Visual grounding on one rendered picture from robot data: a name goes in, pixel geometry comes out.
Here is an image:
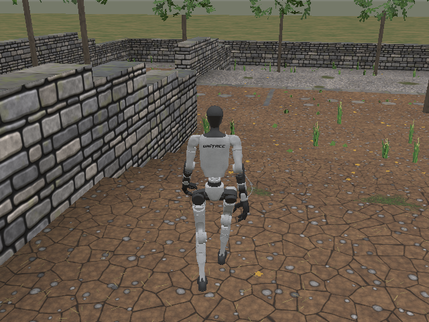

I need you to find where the robot left upper arm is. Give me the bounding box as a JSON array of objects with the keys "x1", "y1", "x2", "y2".
[{"x1": 185, "y1": 135, "x2": 201, "y2": 170}]

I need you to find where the robot right upper arm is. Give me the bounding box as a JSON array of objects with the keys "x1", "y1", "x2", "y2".
[{"x1": 229, "y1": 135, "x2": 243, "y2": 173}]

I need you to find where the robot left hand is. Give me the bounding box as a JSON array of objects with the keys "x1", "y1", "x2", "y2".
[{"x1": 182, "y1": 182, "x2": 197, "y2": 196}]

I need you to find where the left robot forearm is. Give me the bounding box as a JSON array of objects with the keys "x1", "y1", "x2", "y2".
[{"x1": 182, "y1": 161, "x2": 192, "y2": 185}]

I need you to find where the left robot foot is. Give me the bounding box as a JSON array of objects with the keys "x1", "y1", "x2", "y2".
[{"x1": 197, "y1": 276, "x2": 208, "y2": 292}]

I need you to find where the right robot forearm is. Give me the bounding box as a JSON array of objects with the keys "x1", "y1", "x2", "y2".
[{"x1": 235, "y1": 163, "x2": 248, "y2": 201}]

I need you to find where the robot right hand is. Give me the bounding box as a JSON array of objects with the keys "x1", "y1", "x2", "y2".
[{"x1": 233, "y1": 200, "x2": 249, "y2": 222}]

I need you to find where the robot torso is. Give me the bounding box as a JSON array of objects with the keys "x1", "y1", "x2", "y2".
[{"x1": 199, "y1": 132, "x2": 230, "y2": 201}]

